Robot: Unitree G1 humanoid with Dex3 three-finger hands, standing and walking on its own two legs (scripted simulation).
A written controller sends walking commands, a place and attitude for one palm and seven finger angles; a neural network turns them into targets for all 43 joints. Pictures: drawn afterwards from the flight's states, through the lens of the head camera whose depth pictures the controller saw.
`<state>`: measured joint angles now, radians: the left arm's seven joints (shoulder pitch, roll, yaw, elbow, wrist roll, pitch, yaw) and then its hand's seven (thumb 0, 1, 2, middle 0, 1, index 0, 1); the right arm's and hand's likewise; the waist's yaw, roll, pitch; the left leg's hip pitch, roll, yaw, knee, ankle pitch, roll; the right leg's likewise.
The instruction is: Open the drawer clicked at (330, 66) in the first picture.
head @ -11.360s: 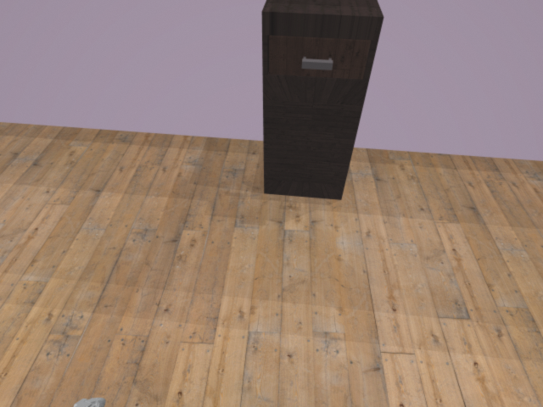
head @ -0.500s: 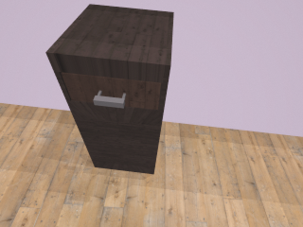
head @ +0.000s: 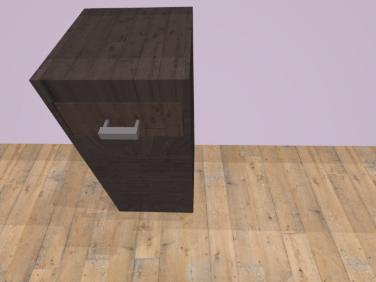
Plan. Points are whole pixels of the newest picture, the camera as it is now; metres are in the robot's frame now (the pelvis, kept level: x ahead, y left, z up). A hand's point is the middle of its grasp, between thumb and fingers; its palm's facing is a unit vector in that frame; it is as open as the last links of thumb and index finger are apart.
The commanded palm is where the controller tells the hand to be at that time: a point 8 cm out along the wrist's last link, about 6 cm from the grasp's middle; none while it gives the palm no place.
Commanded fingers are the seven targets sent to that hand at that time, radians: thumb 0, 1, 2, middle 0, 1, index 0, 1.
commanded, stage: come to a stop and stand still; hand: left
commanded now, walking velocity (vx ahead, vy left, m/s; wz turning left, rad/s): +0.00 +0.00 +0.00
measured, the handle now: (120, 127) +0.53 +0.22 -0.03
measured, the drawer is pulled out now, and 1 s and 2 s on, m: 0.00 0.00 0.00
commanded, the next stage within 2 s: look again from close up in 0.46 s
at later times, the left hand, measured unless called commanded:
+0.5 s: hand out of the picture -0.02 +0.14 -0.17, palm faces +0.05 -0.98 -0.20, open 7.4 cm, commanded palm none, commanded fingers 0.00 0.90 0.90 -0.20 -0.30 -0.20 -0.30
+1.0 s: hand out of the picture -0.01 +0.14 -0.17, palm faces +0.08 -0.98 -0.19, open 7.4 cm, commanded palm none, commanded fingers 0.00 0.90 0.90 -0.20 -0.30 -0.20 -0.30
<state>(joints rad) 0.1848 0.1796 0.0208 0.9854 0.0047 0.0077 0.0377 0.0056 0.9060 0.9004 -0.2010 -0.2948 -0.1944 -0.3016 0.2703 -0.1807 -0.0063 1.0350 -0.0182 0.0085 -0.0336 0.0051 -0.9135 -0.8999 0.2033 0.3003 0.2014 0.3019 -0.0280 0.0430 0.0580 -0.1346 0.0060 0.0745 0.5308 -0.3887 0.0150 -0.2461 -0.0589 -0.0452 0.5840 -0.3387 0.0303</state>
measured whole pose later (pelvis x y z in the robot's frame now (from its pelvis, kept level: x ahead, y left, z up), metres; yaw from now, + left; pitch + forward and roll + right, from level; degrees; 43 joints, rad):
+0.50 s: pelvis -0.01 -0.03 +0.01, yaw +1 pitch -1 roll +0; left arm 0.29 0.14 0.00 1.11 0.01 0.00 0.03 0.01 0.91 0.90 -0.20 -0.30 -0.20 -0.30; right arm 0.29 -0.15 0.02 1.13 -0.02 0.00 -0.03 0.00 -0.91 -0.90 0.20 0.30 0.20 0.30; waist 0.00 0.02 0.05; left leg -0.09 0.05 0.05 0.45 -0.34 -0.02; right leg -0.18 -0.02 -0.08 0.48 -0.28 -0.01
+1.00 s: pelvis +0.01 -0.02 +0.01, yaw +1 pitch -1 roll +0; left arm 0.29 0.13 0.02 1.12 0.01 -0.01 0.04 0.01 0.91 0.90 -0.20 -0.30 -0.20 -0.30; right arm 0.32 -0.11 0.02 1.15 -0.02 -0.02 -0.04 0.00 -0.91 -0.90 0.20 0.30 0.20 0.30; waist 0.01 0.01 0.04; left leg -0.08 0.04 0.04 0.46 -0.37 -0.02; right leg -0.17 -0.03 -0.08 0.50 -0.32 0.00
